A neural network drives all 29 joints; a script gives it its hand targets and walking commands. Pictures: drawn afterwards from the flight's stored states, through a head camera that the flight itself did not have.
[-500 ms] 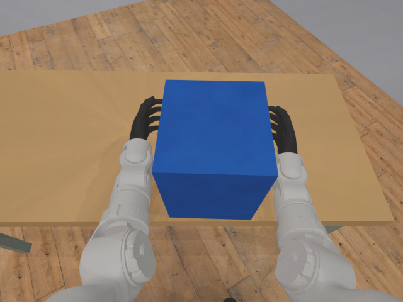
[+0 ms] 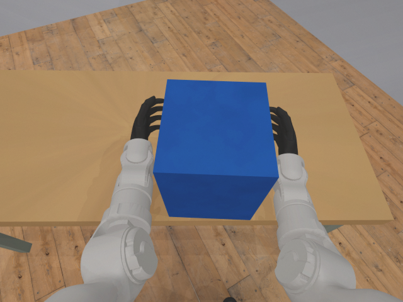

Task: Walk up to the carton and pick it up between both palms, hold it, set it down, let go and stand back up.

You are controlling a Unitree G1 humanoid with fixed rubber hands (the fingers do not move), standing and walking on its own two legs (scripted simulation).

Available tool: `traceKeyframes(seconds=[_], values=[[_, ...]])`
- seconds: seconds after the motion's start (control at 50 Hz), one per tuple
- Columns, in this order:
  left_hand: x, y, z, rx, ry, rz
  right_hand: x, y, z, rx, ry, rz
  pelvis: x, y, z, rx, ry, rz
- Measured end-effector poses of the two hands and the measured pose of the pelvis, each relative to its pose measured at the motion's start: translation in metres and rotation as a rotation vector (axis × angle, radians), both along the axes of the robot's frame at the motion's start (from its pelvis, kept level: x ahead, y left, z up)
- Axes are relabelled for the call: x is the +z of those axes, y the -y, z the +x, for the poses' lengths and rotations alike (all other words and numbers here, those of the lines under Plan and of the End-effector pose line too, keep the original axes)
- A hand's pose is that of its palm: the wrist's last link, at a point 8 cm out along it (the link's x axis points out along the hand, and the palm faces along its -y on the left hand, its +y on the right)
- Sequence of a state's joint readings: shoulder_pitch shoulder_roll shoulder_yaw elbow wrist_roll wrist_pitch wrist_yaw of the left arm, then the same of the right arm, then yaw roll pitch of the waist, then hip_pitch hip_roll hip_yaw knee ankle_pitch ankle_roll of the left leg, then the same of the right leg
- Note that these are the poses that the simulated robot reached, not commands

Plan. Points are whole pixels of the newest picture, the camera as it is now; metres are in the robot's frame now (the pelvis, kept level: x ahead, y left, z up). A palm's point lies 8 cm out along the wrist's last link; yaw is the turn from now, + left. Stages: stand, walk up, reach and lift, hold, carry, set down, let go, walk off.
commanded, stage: set down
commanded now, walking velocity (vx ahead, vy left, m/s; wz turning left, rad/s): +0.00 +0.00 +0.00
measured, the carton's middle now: (212, 156) +0.40 -0.02 -0.02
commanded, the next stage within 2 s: none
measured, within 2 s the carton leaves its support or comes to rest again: neither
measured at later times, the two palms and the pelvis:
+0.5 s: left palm (143, 135) +0.42 +0.13 +0.04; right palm (286, 148) +0.39 -0.16 +0.04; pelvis +0.00 +0.00 +0.00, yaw +0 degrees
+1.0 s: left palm (145, 142) +0.42 +0.13 +0.02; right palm (285, 148) +0.39 -0.17 +0.02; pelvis -0.02 +0.00 -0.01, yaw -1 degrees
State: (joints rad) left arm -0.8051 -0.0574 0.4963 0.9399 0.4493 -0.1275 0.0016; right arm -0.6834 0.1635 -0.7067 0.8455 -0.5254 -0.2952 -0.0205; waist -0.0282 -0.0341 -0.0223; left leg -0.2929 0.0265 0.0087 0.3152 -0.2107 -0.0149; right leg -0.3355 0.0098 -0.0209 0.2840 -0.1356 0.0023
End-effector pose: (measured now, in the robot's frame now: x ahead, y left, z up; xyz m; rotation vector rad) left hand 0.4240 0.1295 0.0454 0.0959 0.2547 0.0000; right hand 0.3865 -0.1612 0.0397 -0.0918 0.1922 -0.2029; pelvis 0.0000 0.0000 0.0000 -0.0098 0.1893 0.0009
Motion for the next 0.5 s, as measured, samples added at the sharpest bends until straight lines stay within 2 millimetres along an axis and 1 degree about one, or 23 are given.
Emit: traceKeyframes(seconds=[0.5], values=[[-0.0013,0.0024,0.0006,-0.004,0.009,0.0,-0.0021,0.0024,-0.0009,0.0,-0.006,-0.009,-0.0001,0.0,0.0,-0.002,-0.002,0.0]])
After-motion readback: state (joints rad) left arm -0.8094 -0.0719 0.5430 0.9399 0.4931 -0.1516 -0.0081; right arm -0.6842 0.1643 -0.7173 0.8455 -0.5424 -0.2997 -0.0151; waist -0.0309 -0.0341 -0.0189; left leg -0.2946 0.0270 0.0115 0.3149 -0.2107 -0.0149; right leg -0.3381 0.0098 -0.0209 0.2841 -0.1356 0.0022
